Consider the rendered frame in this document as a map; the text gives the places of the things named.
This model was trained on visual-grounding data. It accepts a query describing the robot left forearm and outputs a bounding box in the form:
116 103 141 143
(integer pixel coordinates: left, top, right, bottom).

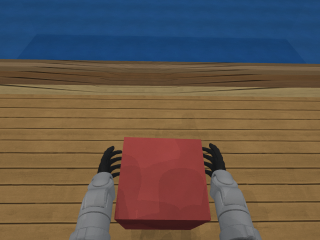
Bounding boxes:
69 172 116 240

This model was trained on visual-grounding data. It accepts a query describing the right robot hand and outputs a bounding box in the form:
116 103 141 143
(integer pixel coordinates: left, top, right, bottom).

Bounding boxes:
202 143 226 177

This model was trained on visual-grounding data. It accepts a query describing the robot right forearm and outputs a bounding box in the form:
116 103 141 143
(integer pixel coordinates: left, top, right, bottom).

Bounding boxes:
209 169 262 240

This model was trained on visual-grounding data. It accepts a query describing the carton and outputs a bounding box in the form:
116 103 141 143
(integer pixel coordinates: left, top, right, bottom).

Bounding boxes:
114 137 211 230

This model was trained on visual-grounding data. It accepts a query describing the left robot hand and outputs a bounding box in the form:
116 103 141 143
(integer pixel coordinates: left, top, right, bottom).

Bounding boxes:
97 146 122 178

